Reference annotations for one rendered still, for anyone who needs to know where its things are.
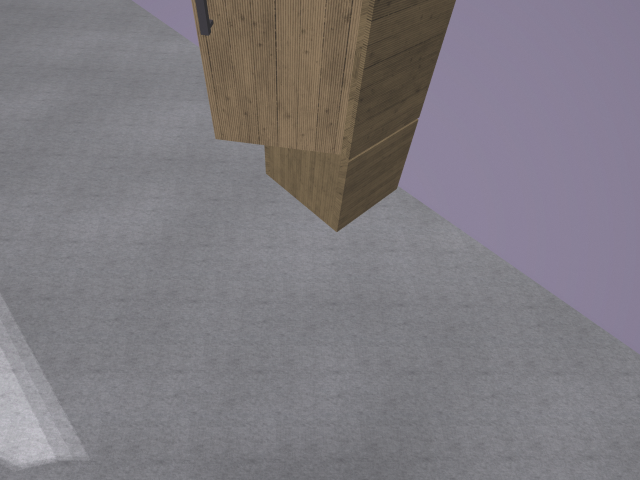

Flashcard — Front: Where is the cupboard door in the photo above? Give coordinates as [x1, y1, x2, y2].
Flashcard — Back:
[191, 0, 362, 155]

